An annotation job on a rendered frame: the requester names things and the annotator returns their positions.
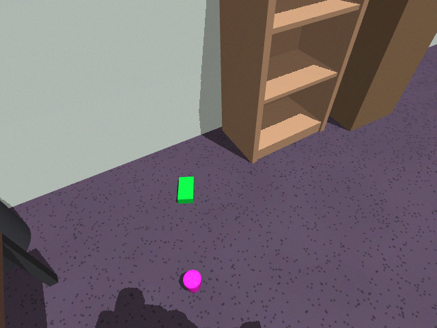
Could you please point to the bookshelf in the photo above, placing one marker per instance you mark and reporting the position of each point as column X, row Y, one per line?
column 282, row 62

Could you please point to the chair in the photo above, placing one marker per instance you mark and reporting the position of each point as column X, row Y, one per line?
column 19, row 256

